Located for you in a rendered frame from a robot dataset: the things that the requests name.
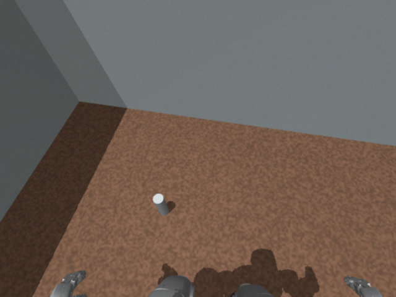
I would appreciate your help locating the left robot hand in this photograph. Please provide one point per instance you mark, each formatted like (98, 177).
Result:
(69, 283)

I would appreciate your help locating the right robot hand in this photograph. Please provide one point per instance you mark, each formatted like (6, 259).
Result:
(362, 287)

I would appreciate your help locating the can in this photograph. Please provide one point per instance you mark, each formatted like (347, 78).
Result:
(160, 203)

